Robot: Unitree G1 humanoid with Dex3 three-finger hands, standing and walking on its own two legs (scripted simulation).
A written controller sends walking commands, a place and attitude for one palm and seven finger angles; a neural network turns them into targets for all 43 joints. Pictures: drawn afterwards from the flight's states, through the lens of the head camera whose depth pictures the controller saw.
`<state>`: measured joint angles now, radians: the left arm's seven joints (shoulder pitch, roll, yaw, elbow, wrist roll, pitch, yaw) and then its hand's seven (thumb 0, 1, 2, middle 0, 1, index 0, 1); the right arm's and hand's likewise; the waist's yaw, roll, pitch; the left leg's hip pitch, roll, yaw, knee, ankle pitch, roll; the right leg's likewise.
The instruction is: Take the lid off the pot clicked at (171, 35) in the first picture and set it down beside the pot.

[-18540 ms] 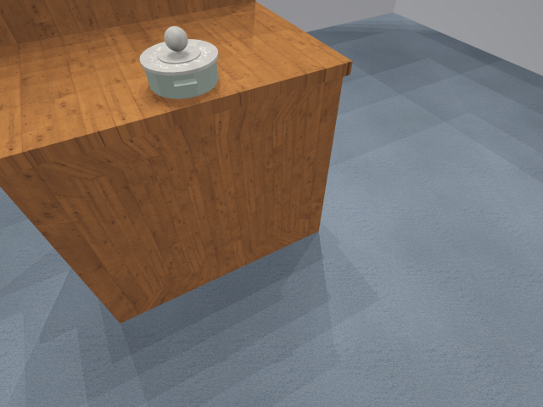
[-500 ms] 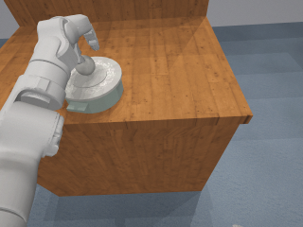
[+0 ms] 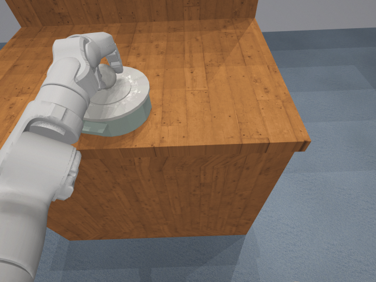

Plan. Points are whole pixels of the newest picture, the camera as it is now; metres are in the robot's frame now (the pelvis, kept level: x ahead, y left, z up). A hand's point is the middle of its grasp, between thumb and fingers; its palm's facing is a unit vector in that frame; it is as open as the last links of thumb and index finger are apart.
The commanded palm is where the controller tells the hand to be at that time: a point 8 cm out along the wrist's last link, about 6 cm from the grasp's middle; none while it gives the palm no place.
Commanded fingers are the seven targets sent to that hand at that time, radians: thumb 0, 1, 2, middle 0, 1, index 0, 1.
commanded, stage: lower the open fingers around the knob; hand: left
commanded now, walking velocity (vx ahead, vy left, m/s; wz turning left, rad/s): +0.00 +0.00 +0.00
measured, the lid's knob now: (103, 76) +0.52 +0.17 +0.17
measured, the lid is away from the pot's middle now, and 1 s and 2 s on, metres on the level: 0.00 0.00 0.00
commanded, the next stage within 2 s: close the fingers and squeeze the knob in 0.34 s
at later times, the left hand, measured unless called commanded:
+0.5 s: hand (103, 77) +0.49 +0.16 +0.19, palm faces -0.36 -0.06 -0.93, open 10.0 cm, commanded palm +0.47 +0.16 +0.25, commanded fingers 0.00 -0.11 1.04 -0.53 -0.68 -0.53 -0.68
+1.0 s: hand (101, 78) +0.48 +0.16 +0.19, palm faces -0.35 -0.05 -0.94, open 8.8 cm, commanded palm +0.47 +0.16 +0.25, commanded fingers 0.00 0.16 0.95 -0.62 -0.99 -0.62 -0.99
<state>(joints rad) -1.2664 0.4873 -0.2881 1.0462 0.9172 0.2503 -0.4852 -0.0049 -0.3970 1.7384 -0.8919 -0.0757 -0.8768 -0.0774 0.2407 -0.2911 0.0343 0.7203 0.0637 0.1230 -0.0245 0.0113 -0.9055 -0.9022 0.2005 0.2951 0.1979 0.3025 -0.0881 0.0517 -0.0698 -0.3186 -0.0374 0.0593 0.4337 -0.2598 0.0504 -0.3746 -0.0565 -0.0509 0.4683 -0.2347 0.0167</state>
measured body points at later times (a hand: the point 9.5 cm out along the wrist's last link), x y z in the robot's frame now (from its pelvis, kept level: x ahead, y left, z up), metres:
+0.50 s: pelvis +0.01 +0.00 +0.00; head +0.05 -0.02 +0.45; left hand +0.50 +0.16 +0.24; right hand +0.08 -0.26 -0.14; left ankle -0.03 +0.09 -0.74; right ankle -0.01 -0.13 -0.74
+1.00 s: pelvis +0.01 +0.00 +0.00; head +0.04 -0.03 +0.45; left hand +0.50 +0.16 +0.24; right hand +0.09 -0.27 -0.14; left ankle -0.03 +0.09 -0.74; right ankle -0.01 -0.13 -0.74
